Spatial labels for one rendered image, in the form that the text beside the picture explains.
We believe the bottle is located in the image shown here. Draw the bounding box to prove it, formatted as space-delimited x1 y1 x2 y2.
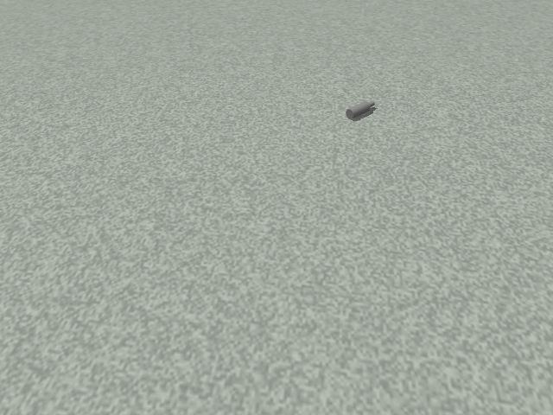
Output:
346 101 375 119

